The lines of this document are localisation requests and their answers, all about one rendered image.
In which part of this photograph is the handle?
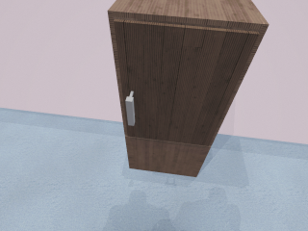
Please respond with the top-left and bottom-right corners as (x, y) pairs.
(125, 90), (135, 126)

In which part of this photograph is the cupboard door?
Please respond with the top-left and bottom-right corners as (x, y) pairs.
(114, 19), (260, 146)

